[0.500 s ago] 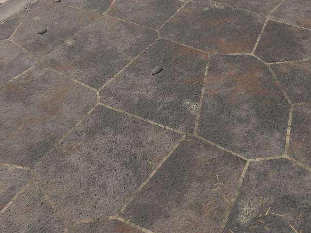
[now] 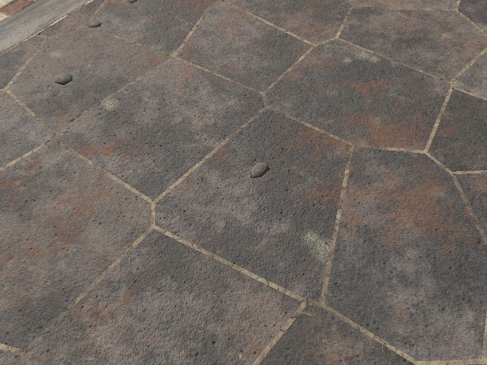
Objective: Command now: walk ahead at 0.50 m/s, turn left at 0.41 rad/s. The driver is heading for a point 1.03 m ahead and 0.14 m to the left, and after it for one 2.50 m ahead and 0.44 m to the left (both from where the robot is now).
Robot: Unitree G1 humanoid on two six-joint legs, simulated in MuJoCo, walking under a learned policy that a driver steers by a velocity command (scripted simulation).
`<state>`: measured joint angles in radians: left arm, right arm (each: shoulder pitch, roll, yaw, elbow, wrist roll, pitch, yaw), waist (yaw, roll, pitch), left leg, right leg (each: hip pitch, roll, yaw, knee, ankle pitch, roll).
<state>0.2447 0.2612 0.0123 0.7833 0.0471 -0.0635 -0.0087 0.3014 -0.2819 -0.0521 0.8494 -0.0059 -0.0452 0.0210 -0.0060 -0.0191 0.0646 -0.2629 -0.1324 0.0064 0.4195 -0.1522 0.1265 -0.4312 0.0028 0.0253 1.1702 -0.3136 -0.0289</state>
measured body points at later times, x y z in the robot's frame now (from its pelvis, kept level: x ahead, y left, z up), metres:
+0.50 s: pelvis +0.27 -0.04 +0.00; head +0.31 -0.05 +0.45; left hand +0.36 +0.25 -0.09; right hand +0.39 -0.31 -0.14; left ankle +0.15 +0.04 -0.65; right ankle +0.35 -0.12 -0.74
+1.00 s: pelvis +0.33 +0.00 +0.00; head +0.34 +0.03 +0.45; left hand +0.27 +0.26 -0.14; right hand +0.57 -0.14 -0.10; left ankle +0.34 +0.11 -0.74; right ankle +0.35 -0.13 -0.69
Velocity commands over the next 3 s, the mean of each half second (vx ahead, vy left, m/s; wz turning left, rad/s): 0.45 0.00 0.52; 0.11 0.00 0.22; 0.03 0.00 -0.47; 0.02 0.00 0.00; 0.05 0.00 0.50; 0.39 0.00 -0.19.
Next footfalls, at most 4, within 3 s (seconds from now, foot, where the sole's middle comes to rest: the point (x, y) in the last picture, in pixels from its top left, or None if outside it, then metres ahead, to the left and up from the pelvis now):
0.36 right None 0.39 -0.11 -0.77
0.82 left None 0.38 0.12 -0.77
1.22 right None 0.37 -0.10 -0.77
1.76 left None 0.38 0.09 -0.77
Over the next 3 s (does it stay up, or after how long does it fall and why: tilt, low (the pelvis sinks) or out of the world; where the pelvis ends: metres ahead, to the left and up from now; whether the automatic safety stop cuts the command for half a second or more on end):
stays up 0.48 0.08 -0.01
